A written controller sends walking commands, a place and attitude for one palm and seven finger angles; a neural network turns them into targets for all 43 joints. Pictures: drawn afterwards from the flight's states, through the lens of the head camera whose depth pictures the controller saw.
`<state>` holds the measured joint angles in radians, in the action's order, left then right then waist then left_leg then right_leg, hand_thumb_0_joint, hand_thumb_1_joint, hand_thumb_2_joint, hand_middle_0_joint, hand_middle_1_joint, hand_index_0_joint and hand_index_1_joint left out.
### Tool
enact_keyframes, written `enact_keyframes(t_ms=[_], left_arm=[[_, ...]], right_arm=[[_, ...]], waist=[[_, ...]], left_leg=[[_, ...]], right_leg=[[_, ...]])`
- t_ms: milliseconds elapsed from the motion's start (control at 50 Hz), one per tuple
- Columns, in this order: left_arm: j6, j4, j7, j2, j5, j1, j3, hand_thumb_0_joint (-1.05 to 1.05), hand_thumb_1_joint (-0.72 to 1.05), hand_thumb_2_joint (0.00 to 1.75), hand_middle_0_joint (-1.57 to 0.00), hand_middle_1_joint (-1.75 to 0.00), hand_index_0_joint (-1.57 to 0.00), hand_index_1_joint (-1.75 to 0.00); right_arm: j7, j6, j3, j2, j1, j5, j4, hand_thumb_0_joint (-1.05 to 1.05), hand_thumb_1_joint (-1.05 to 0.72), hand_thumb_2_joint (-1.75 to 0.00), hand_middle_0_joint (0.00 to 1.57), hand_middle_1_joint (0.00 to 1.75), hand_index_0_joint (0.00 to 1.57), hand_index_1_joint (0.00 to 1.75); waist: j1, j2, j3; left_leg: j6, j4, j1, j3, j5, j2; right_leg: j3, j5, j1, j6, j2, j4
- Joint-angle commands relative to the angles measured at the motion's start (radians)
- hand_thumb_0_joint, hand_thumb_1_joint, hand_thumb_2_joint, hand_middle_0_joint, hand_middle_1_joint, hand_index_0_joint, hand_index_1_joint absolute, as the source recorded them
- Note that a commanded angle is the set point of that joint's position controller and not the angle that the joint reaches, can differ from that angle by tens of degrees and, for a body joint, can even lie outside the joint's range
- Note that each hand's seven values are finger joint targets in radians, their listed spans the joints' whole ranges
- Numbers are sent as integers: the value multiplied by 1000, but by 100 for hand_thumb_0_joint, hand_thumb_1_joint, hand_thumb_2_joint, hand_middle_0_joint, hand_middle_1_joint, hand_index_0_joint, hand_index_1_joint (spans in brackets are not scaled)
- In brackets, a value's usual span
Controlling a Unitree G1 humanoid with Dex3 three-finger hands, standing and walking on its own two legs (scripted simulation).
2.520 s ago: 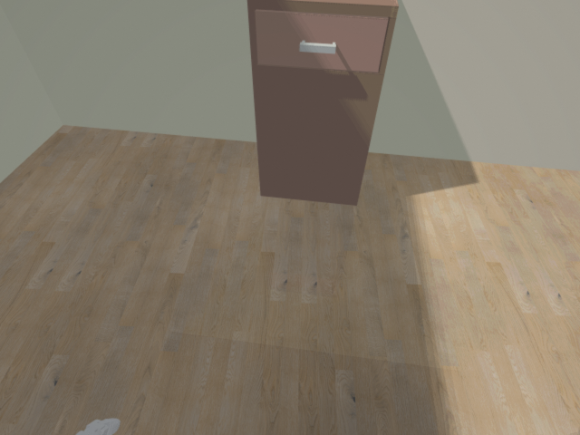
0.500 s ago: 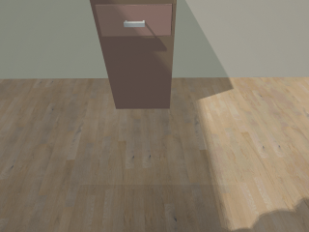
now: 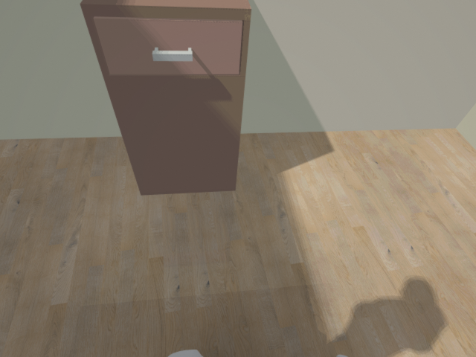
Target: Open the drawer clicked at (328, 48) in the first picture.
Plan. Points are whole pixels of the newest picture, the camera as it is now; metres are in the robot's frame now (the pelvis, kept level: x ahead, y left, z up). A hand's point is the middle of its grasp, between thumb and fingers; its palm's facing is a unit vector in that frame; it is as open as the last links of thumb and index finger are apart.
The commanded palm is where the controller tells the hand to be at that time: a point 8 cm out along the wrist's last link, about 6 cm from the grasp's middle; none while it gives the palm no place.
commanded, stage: walk to a spot facing it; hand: left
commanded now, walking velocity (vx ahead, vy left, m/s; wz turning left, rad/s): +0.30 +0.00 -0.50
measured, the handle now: (173, 53) +0.96 +0.30 +0.02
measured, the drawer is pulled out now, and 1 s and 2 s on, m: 0.00 0.00 0.00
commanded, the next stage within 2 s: turn to face it in 0.26 s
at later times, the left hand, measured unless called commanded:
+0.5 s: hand (191, 270) +0.32 +0.13 -0.16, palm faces -0.22 -0.96 -0.18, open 7.3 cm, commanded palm none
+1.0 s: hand (139, 282) +0.28 +0.24 -0.17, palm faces +0.12 -0.97 -0.21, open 7.3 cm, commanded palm none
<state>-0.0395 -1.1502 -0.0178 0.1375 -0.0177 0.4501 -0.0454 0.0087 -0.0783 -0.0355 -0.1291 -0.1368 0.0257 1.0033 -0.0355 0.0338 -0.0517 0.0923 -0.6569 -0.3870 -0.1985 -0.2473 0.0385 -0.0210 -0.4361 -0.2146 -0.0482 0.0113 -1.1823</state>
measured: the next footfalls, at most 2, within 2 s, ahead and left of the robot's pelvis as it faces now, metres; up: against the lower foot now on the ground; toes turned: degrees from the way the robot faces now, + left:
right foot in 0.50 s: +0.28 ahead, -0.16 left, +0.00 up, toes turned -18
left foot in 0.84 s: +0.28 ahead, +0.11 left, +0.00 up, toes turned +10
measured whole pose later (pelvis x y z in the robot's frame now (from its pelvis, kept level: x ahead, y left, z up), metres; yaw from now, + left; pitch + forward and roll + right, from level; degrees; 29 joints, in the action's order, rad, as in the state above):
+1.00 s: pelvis +0.22 +0.03 +0.01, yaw +3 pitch +0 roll -2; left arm 0.07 -0.98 -0.02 0.25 -0.03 0.18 -0.09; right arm -0.01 0.00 -0.05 -0.17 -0.22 0.03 0.96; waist 0.01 0.05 -0.04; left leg 0.06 -0.60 -0.32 -0.12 -0.29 0.03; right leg 0.07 -0.40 -0.49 0.07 -0.09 -1.14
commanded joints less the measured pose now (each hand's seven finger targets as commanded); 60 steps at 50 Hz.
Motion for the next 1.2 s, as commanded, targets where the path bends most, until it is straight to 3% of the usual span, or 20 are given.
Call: enact_keyframes(t_ms=[0, 80, 220, 360, 420, 440, 460, 480, 500, 600, 660, 740, 780, 800, 820, 840, 860, 920, 980, 1180], left_arm=[[2, 80, 22, 33, -17, 8, -15, 0, 90, 90, -20, -30, -20, -30], [45, 107, 28, 17, -22, 11, -29, 0, 90, 90, -20, -30, -20, -30], [63, 200, 47, 55, -16, -192, -44, 0, 90, 90, -20, -30, -20, -30], [55, 256, 40, 45, -9, -348, -27, 0, 90, 90, -20, -30, -20, -30], [31, 222, 22, 44, -16, -243, -14, 0, 90, 90, -20, -30, -20, -30], [17, 190, 15, 59, -18, -157, -14, 0, 90, 90, -20, -30, -20, -30], [-3, 155, 4, 115, -21, -83, -20, 0, 90, 90, -20, -30, -20, -30], [-22, 127, -8, 198, -18, 1, -37, 0, 90, 90, -20, -30, -20, -30], [-20, 116, -8, 236, 3, 20, -32, 0, 90, 90, -20, -30, -20, -30], [10, 188, -29, 157, -2, -242, -20, 0, 90, 90, -20, -30, -20, -30], [23, 215, -30, 160, -15, -295, -35, 0, 90, 90, -20, -30, -20, -30], [42, 235, -26, 193, -17, -298, -52, 0, 90, 90, -20, -30, -20, -30], [52, 238, -21, 197, -10, -299, -54, 0, 90, 90, -20, -30, -20, -30], [61, 248, -17, 183, -1, -295, -51, 0, 90, 90, -20, -30, -20, -30], [70, 269, -9, 130, 7, -276, -43, 0, 90, 90, -20, -30, -20, -30], [75, 314, -6, 96, 6, -332, -32, 0, 90, 90, -20, -30, -20, -30], [74, 324, -3, 126, -2, -359, -33, 0, 90, 90, -20, -30, -20, -30], [72, 267, 2, 141, -8, -312, -46, 0, 90, 90, -20, -30, -20, -30], [71, 229, 2, 145, -1, -239, -42, 0, 90, 90, -20, -30, -20, -30], [80, 230, -10, 142, 3, -259, -28, 0, 90, 90, -20, -30, -20, -30]], right_arm=[[-27, -16, -15, -86, -185, -5, 30, 0, -90, -90, 20, 30, 20, 30], [-33, -30, -22, -84, -190, -10, 23, 0, -90, -90, 20, 30, 20, 30], [-43, -24, -22, -126, -268, -17, 37, 0, -90, -90, 20, 30, 20, 30], [-44, 7, -27, -136, -351, -1, 72, 0, -90, -90, 20, 30, 20, 30], [-46, 15, -22, -136, -347, -1, 93, 0, -90, -90, 20, 30, 20, 30], [-42, 16, -21, -136, -345, -6, 96, 0, -90, -90, 20, 30, 20, 30], [-36, 16, -13, -104, -363, -16, 100, 0, -90, -90, 20, 30, 20, 30], [-33, 15, -6, -49, -394, -29, 87, 0, -90, -90, 20, 30, 20, 30], [-40, 30, -5, -56, -383, -37, 75, 0, -90, -90, 20, 30, 20, 30], [-29, 96, -17, -41, -274, -19, 54, 0, -90, -90, 20, 30, 20, 30], [-15, 116, -25, -26, -294, -14, 40, 0, -90, -90, 20, 30, 20, 30], [-3, 111, -31, -48, -227, -9, -13, 0, -90, -90, 20, 30, 20, 30], [-1, 104, -36, -73, -242, -5, -25, 0, -90, -90, 20, 30, 20, 30], [1, 97, -44, -106, -271, -3, -21, 0, -90, -90, 20, 30, 20, 30], [-1, 88, -62, -197, -290, 4, -31, 0, -90, -90, 20, 30, 20, 30], [-10, 82, -78, -282, -302, 11, -49, 0, -90, -90, 20, 30, 20, 30], [-14, 82, -77, -289, -274, 9, -57, 0, -90, -90, 20, 30, 20, 30], [-36, 66, -53, -221, -136, 1, -86, 0, -90, -90, 20, 30, 20, 30], [-40, 57, -48, -215, -128, -7, -89, 0, -90, -90, 20, 30, 20, 30], [-34, 81, -53, -225, -154, -5, -57, 0, -90, -90, 20, 30, 20, 30]], waist=[[20, -90, -58], [-14, -90, -34], [23, -110, -70], [86, -148, -83], [43, -143, 8], [5, -137, 71], [-22, -49, 149], [-39, 125, 286], [-29, 121, 343], [46, 53, 59], [77, 109, 43], [54, 156, 32], [69, 100, 43], [86, -16, 48], [92, -301, 34], [120, -441, 11], [104, -272, 18], [55, -224, 41], [40, -146, 116], [73, -161, 76]], left_leg=[[5, 476, 83, 323, -6, 296], [-9, 496, 78, 153, 115, 269], [-1, 443, 265, 37, 413, 276], [38, 323, 341, -23, 633, 301], [23, 166, 353, -19, 796, 286], [-6, 71, 350, -24, 777, 247], [-48, -74, 224, -13, 604, 204], [-102, -305, 6, -21, 26, 83], [-115, -470, -2, 87, -385, 33], [-135, -551, -59, 178, -254, 91], [-142, -405, 4, 131, -210, 82], [-139, -197, 13, 79, -178, 68], [-137, -19, 105, 53, -57, 44], [-133, 119, 174, 85, 32, 53], [-59, 275, 189, 377, 141, 220], [62, 411, 144, 633, 278, 400], [103, 416, 102, 607, 175, 417], [27, 365, 195, 434, 304, 271], [28, 335, 291, 331, 474, 224], [91, 363, 309, 399, 357, 239]], right_leg=[[-19, 164, -286, 10, -118, -143], [-1, 259, -341, 43, -131, -85], [60, 348, -510, 86, -145, 108], [140, 246, -380, 56, -98, 412], [167, 249, -158, 27, -40, 553], [180, 343, -35, 29, -32, 654], [108, 610, 180, 16, -114, 702], [-160, 1117, 432, -88, -383, 654], [-176, 1364, 421, -199, -489, 670], [30, 731, -19, -113, -408, 844], [139, 474, -119, -65, -374, 869], [166, 289, -99, -49, -378, 820], [202, 226, -124, -11, -353, 713], [226, 164, -169, 22, -316, 597], [259, -33, -294, 91, -191, 392], [185, -232, -386, 126, -105, 157], [82, -158, -353, 103, -137, 62], [29, 38, -419, 116, -137, -30], [32, 102, -377, 132, -123, -6], [43, 5, -282, 133, -97, 260]])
